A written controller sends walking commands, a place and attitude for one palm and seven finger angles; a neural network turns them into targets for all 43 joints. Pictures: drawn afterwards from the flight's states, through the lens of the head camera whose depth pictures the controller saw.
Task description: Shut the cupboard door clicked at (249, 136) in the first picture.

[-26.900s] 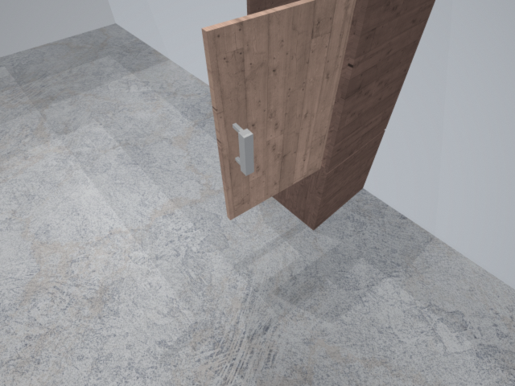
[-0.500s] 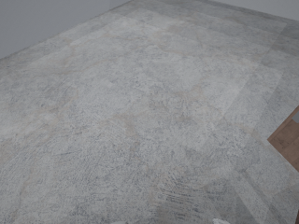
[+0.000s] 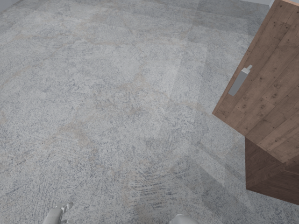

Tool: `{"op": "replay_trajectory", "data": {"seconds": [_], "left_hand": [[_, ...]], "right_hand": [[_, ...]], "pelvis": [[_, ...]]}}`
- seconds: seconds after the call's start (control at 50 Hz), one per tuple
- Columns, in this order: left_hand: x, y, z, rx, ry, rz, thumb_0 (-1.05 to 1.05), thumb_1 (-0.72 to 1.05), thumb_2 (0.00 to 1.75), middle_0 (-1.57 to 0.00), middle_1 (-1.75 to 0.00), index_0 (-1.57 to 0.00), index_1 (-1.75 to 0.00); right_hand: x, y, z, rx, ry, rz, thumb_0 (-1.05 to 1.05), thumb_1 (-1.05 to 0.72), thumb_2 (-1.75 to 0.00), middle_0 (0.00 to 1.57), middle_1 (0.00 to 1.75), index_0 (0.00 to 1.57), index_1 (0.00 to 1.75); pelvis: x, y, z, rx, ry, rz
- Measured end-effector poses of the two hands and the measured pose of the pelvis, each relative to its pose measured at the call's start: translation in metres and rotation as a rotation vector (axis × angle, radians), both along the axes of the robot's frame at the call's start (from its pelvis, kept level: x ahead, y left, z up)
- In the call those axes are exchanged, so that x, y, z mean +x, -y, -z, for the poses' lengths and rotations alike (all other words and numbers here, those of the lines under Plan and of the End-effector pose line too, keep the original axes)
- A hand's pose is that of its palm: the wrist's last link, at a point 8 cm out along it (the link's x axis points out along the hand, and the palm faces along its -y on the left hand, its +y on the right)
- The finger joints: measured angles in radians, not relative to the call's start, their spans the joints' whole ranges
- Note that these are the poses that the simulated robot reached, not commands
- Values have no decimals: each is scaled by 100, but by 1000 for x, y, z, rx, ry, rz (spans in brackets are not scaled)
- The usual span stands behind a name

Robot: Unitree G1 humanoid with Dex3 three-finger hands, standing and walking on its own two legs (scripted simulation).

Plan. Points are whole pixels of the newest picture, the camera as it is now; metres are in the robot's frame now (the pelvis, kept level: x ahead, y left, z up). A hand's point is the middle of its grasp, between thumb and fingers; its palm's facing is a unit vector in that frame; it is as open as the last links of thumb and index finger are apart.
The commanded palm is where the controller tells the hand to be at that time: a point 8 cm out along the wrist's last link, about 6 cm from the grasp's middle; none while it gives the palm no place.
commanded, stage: turn to face it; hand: left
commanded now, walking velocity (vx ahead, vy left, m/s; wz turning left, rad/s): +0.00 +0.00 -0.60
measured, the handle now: (240, 80) +0.65 -0.34 -0.04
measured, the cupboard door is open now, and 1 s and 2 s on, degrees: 62 62 62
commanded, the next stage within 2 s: take the last steps up to it in 1.10 s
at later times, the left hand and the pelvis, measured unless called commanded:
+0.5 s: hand (91, 219) +0.15 +0.19 -0.18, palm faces -0.24 -0.95 -0.19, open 7.4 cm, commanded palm none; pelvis +0.01 +0.01 -0.01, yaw -17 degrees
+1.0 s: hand (114, 203) +0.19 +0.12 -0.16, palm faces -0.52 -0.82 -0.26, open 7.4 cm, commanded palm none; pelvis +0.00 +0.00 -0.01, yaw -32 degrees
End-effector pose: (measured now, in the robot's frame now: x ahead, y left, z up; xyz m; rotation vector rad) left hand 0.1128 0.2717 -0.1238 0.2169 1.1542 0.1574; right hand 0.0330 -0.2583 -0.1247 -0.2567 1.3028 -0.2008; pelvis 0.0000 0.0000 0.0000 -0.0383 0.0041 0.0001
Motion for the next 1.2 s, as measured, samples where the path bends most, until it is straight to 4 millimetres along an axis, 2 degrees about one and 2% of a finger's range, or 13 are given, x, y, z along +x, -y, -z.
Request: {"op": "replay_trajectory", "data": {"seconds": [0.1,0.14,0.3,0.38,0.46,0.5,0.56,0.66,0.74,0.82,0.88,1.02,1.2], "left_hand": [[48,28,-4,35,78,119,1,91,90,-20,-30,-19,-30],[55,39,-5,45,95,146,1,91,90,-20,-30,-19,-30],[38,62,-3,11,7,197,1,91,90,-21,-30,-20,-30],[32,59,7,-20,-34,217,1,91,90,-21,-30,-20,-30],[34,44,24,-45,-66,230,1,90,90,-21,-30,-20,-30],[38,37,28,-49,-82,241,1,91,90,-21,-30,-20,-30],[47,30,24,-46,-94,274,1,91,90,-21,-30,-20,-30],[65,31,12,-34,-91,333,1,91,90,-20,-30,-20,-30],[83,48,7,-12,-76,406,1,91,90,-20,-30,-19,-30],[99,75,5,16,-20,488,1,91,90,-20,-30,-19,-30],[102,92,3,33,7,530,1,91,90,-20,-30,-19,-30],[96,110,2,13,-26,575,1,91,90,-21,-30,-20,-30],[108,106,31,-51,-85,601,1,91,90,-21,-30,-20,-30]], "right_hand": [[-23,16,25,50,-20,97,0,-91,-90,20,30,21,30],[-26,22,32,55,-32,125,0,-91,-90,20,30,21,30],[-1,24,16,55,80,180,0,-91,-90,20,30,20,30],[11,17,7,39,138,198,0,-91,-90,20,30,20,30],[13,6,1,-4,184,220,0,-91,-90,20,30,20,30],[7,-1,-2,-21,182,225,0,-91,-90,20,30,21,30],[-11,-10,-10,-30,155,246,0,-91,-90,20,30,21,30],[-45,-17,-13,-27,102,323,0,-91,-90,20,30,21,30],[-77,-16,-5,-9,75,405,0,-91,-90,21,30,21,30],[-111,-9,16,23,51,489,0,-91,-90,21,30,21,30],[-129,-3,28,34,17,542,0,-91,-90,20,30,21,30],[-132,-10,14,33,44,600,0,-91,-90,20,30,20,30],[-122,-44,6,-4,69,630,0,-91,-90,20,30,20,30]], "pelvis": [[7,17,15,25,-4,64],[5,19,17,21,-1,84],[5,17,5,46,4,171],[8,7,5,44,-1,217],[14,-9,13,25,-14,264],[14,-14,13,24,-11,290],[15,-18,6,8,-6,327],[14,-19,-2,-11,-3,394],[11,-14,-1,-9,-2,445],[5,0,12,22,1,491],[0,2,16,21,-1,519],[2,1,5,37,5,568],[17,-15,12,16,-4,633]]}}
